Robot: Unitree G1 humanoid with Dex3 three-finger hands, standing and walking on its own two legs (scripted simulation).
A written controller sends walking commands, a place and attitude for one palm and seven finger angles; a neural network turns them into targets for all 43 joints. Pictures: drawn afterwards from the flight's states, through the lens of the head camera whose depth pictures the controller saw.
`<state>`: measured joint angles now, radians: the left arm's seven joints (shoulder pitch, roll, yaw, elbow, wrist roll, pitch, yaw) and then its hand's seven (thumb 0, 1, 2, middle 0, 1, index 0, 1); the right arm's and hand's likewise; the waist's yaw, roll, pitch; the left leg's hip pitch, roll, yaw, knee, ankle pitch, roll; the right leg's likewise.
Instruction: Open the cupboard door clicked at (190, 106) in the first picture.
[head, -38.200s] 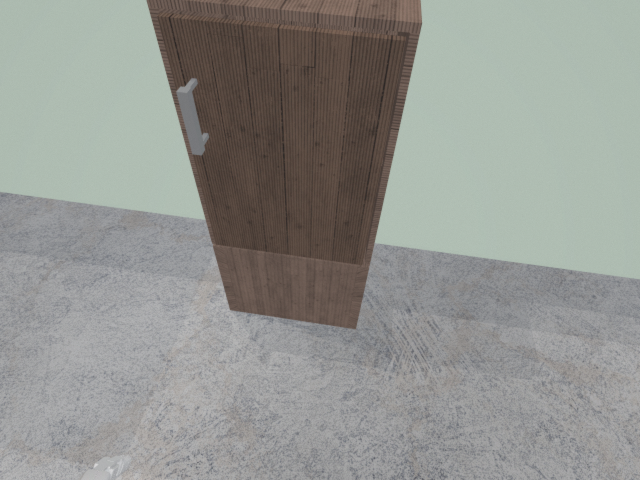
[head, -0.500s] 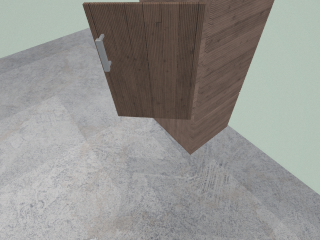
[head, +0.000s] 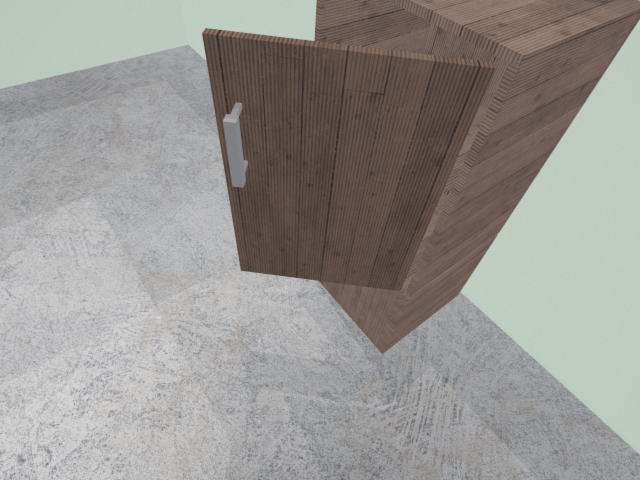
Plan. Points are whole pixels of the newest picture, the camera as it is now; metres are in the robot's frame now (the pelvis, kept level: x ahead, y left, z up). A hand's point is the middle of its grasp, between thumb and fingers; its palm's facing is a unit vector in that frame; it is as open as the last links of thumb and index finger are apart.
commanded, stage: come to a stop and stand still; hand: left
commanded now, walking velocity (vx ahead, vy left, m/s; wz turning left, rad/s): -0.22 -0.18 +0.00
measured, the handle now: (238, 146) +0.60 +0.20 +0.05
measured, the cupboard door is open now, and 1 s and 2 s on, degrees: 46 46 46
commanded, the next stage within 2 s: look again from close up in 0.74 s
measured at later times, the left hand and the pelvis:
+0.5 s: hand out of the picture +0.08 +0.12 -0.18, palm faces -0.02 -0.98 -0.19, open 7.3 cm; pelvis +0.01 -0.06 +0.00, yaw -1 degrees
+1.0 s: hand out of the picture +0.01 +0.12 -0.17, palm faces -0.01 -0.97 -0.23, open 7.4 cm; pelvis +0.00 -0.06 +0.00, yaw -1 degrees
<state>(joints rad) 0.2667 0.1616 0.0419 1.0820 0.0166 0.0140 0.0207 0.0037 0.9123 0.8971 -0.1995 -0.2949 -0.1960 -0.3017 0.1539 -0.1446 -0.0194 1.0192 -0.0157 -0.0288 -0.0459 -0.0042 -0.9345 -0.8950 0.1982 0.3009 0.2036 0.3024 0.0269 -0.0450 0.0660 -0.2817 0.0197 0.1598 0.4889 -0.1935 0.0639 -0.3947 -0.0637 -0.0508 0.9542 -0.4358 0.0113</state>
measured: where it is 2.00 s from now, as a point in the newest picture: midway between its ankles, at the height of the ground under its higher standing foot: outside the picture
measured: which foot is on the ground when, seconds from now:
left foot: down 0.00-1.00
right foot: up 0.00-0.28, down 0.30-1.00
